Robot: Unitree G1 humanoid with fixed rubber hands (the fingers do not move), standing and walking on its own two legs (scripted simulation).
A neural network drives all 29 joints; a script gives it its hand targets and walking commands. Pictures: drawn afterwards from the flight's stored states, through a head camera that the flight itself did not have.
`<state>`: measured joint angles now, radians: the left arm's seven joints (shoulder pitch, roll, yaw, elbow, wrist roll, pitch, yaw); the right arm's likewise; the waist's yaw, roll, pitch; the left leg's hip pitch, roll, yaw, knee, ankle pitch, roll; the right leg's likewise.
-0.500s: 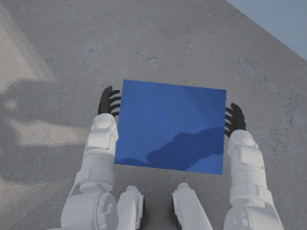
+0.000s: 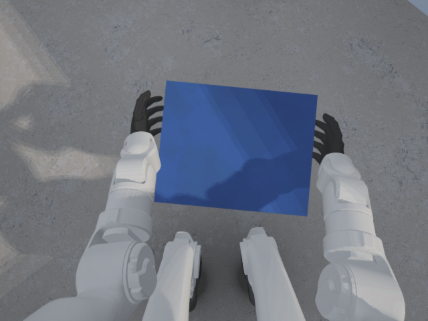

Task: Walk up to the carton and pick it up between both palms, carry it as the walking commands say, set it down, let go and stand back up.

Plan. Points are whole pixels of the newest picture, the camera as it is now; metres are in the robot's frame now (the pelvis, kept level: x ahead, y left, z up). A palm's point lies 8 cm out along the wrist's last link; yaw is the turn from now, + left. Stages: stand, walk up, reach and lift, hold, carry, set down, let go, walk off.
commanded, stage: set down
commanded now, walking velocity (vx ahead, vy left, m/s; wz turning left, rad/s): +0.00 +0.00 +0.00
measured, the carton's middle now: (231, 151) +0.44 -0.04 -0.15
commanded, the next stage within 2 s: none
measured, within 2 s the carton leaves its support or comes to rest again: neither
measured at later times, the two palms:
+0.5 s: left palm (153, 140) +0.47 +0.13 -0.14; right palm (312, 159) +0.41 -0.22 -0.16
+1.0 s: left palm (164, 146) +0.49 +0.12 -0.23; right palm (301, 162) +0.43 -0.22 -0.25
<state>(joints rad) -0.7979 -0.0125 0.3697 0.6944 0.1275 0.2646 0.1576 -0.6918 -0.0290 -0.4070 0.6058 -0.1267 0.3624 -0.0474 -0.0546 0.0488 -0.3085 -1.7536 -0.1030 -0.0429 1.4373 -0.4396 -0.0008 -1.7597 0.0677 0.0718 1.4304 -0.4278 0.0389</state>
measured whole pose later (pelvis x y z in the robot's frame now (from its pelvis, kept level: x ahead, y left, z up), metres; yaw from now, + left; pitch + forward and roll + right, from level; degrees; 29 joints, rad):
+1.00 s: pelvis -0.03 +0.00 -0.14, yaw +0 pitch +48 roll -1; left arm -1.09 0.12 0.30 0.80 0.04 0.25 0.21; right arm -0.97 -0.14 -0.38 0.72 -0.03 0.32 -0.08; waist -0.06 0.05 -0.16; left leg -2.26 -0.14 -0.04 1.92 -0.50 -0.03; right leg -2.25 0.09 0.05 1.90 -0.49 0.06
